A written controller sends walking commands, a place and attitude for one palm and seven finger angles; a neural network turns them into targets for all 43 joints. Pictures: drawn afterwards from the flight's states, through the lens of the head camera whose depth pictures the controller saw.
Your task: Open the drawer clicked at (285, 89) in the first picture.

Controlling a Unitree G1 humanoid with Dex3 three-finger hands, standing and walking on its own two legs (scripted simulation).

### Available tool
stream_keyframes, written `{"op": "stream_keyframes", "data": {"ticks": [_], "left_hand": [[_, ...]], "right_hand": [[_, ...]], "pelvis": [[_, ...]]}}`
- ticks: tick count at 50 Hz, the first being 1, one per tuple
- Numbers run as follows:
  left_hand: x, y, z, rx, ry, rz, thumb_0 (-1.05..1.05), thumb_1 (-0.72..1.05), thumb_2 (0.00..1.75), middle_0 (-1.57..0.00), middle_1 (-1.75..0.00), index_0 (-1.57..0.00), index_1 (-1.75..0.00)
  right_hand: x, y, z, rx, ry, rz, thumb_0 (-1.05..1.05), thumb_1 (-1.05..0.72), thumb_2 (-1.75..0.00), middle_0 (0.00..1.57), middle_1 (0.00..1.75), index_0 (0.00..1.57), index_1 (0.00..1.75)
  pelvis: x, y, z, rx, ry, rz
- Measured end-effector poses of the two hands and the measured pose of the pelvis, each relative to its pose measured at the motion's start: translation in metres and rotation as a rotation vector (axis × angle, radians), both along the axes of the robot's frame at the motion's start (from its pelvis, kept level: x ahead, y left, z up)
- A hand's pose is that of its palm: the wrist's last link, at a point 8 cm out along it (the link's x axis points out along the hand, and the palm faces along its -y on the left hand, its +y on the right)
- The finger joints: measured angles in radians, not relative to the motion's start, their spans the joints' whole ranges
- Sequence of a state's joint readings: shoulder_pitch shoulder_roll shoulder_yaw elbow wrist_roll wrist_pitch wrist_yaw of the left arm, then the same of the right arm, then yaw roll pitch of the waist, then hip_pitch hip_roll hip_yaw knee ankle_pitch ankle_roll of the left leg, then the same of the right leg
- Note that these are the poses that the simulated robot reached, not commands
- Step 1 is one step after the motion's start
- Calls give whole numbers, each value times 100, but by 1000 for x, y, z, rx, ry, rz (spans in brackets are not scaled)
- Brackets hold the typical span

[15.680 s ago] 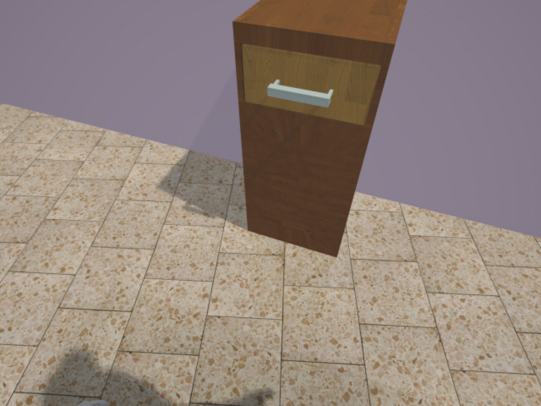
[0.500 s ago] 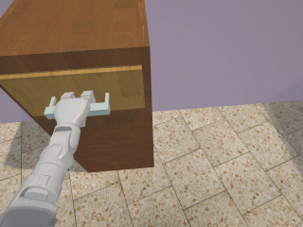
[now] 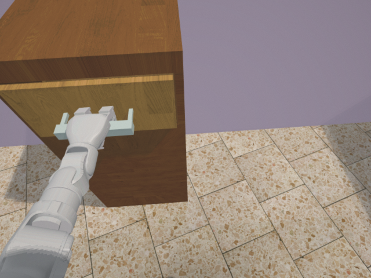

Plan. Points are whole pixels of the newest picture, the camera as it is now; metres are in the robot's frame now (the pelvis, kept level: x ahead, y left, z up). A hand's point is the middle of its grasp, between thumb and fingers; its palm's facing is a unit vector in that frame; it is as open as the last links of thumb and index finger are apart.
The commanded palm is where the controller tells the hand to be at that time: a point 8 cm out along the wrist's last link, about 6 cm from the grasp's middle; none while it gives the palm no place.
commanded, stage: pull the drawer open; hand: left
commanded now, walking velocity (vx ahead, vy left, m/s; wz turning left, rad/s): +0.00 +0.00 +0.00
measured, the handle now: (96, 122) +0.47 +0.22 +0.04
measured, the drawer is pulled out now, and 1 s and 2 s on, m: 0.02 0.13 0.30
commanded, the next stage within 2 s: none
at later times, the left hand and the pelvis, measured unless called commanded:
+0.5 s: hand (92, 170) +0.35 +0.21 +0.01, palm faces -0.01 -0.03 -1.00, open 5.7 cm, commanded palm +0.33 +0.21 +0.07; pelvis +0.01 +0.00 +0.01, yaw +1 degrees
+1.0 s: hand (90, 184) +0.31 +0.21 +0.02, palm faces -0.01 -0.08 -1.00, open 5.8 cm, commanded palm +0.26 +0.21 +0.07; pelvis +0.01 -0.01 +0.01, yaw -1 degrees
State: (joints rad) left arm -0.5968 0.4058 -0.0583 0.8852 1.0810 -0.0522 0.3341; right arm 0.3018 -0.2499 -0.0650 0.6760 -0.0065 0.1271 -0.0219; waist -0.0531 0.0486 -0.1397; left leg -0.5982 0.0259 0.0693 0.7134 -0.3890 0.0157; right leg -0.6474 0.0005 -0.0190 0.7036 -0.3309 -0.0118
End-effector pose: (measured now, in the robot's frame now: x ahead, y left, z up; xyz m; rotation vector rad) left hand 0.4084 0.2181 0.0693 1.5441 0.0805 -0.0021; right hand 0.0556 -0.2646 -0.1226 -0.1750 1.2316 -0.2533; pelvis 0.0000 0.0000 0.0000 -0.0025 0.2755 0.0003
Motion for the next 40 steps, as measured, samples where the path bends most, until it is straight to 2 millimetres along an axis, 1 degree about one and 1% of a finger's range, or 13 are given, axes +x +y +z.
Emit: {"op": "stream_keyframes", "data": {"ticks": [5, 8, 10, 14, 18, 20, 24, 26, 28, 30, 33, 36, 40], "left_hand": [[-11, 0, 0, -15, -23, -7, 2, 67, 78, -40, -135, -42, -135], [-22, 0, 0, -26, -40, -9, 2, 66, 77, -40, -135, -42, -135], [-30, -1, 0, -29, -48, -6, 2, 66, 77, -41, -135, -42, -135], [-50, -2, -1, -37, -58, 3, 2, 66, 77, -41, -135, -42, -135], [-71, -4, 0, -48, -60, 17, 2, 65, 77, -40, -135, -42, -135], [-78, -4, -1, -38, -63, 20, 2, 65, 78, -40, -135, -42, -135], [-81, -5, -1, -10, -51, 27, 0, 66, 81, -40, -135, -42, -135], [-80, -6, -1, -4, -38, 33, 0, 66, 81, -39, -135, -42, -135], [-80, -6, 0, -2, -24, 36, 0, 66, 81, -39, -135, -42, -135], [-79, -5, 0, -5, -13, 38, 0, 66, 80, -38, -135, -42, -135], [-79, -5, 1, -11, -6, 36, 0, 66, 79, -38, -135, -42, -135], [-79, -5, 0, -16, -7, 35, 0, 66, 79, -37, -135, -42, -135], [-81, -5, 0, -20, -12, 31, 0, 67, 78, -36, -135, -42, -135]], "right_hand": [[-10, -1, 2, 9, 16, -36, 0, -90, -90, 20, 30, 20, 29], [-6, 0, 4, 16, 5, -42, 1, -90, -90, 20, 30, 20, 29], [1, 1, 6, 22, -14, -38, 1, -90, -90, 20, 30, 20, 29], [27, 6, 9, 34, -73, -7, 1, -90, -90, 20, 30, 19, 29], [63, 14, 14, 46, -157, 46, 1, -90, -90, 20, 30, 19, 29], [82, 18, 15, 42, -189, 89, 1, -90, -90, 20, 30, 19, 29], [112, 27, 17, 40, -236, 160, 1, -90, -90, 20, 30, 19, 29], [122, 32, 20, 45, -263, 177, 1, -90, -90, 20, 30, 20, 29], [129, 35, 22, 51, -287, 187, 0, -90, -90, 20, 30, 20, 29], [131, 37, 23, 55, -302, 192, 0, -90, -90, 20, 30, 20, 29], [126, 36, 22, 57, -303, 195, 0, -90, -90, 20, 30, 20, 29], [113, 31, 19, 55, -281, 183, 0, -90, -90, 20, 30, 20, 30], [89, 19, 14, 50, -238, 143, 0, -90, -90, 20, 30, 20, 30]], "pelvis": [[5, 2, 3, 0, -4, -19], [9, 4, 5, -1, -12, -26], [11, 5, 6, -2, -20, -27], [15, 8, 7, -3, -37, -25], [18, 9, 8, -4, -57, -18], [17, 9, 7, -4, -70, 0], [12, 6, 6, 0, -85, 21], [10, 4, 6, 3, -90, 26], [8, 2, 6, 5, -94, 28], [6, -1, 6, 7, -97, 31], [3, -5, 6, 10, -100, 32], [0, -8, 5, 11, -98, 28], [-1, -10, 5, 12, -94, 13]]}}
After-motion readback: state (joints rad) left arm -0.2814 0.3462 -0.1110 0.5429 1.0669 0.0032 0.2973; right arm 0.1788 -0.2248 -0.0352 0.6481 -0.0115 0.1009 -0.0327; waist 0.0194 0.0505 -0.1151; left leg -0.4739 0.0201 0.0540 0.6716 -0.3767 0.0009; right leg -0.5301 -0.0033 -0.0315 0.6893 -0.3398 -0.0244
